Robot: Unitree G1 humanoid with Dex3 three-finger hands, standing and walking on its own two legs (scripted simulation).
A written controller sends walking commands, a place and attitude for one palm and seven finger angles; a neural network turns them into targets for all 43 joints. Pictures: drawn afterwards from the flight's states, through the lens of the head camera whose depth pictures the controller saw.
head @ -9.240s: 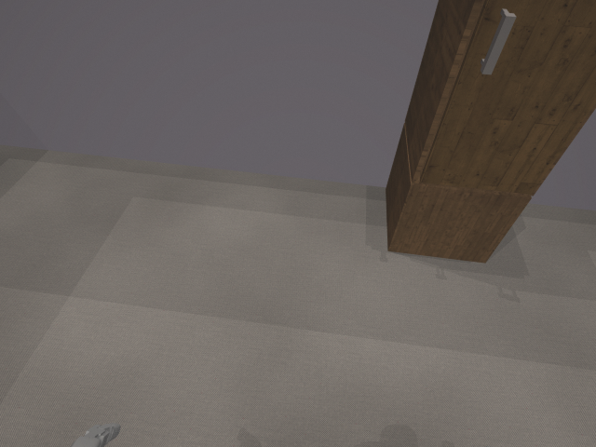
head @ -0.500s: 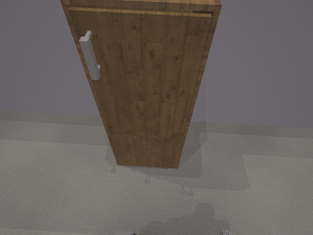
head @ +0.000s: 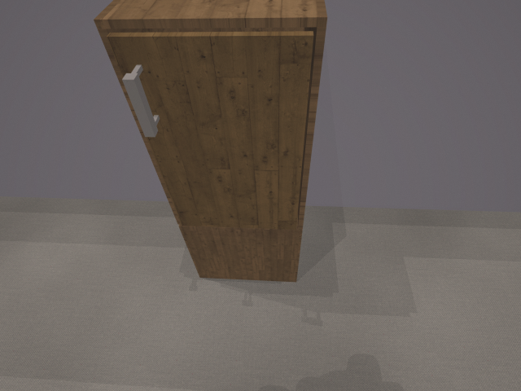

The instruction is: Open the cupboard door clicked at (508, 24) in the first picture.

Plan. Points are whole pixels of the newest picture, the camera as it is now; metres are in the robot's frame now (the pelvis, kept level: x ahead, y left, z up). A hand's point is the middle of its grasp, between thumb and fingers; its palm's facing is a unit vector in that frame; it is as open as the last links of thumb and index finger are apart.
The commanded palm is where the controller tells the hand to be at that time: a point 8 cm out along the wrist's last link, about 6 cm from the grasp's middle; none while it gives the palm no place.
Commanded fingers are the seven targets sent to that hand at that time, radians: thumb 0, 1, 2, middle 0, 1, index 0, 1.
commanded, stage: come to a stop and stand still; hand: left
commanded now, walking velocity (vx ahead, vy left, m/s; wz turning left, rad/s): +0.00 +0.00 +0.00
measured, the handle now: (144, 101) +0.60 +0.28 +0.12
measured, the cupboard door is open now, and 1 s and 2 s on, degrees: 0 0 0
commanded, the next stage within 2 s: look again from close up in 0.46 s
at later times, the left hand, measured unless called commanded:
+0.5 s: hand out of the picture -0.01 +0.21 -0.18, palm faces +0.03 -0.99 -0.16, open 7.4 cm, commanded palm none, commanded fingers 0.00 0.90 0.90 -0.20 -0.30 -0.20 -0.30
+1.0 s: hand out of the picture +0.03 +0.24 -0.17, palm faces +0.02 -0.96 -0.26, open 7.4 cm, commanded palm none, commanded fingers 0.00 0.90 0.90 -0.20 -0.30 -0.20 -0.30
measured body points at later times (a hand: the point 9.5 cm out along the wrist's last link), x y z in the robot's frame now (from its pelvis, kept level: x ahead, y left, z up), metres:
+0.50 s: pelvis -0.01 +0.04 +0.00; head +0.00 +0.05 +0.45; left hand -0.01 +0.26 -0.17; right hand -0.01 -0.17 -0.16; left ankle -0.03 +0.15 -0.75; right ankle +0.00 -0.09 -0.75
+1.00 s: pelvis -0.03 +0.04 -0.01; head -0.07 +0.03 +0.44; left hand +0.03 +0.29 -0.15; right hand +0.03 -0.22 -0.15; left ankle -0.03 +0.15 -0.75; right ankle +0.00 -0.09 -0.75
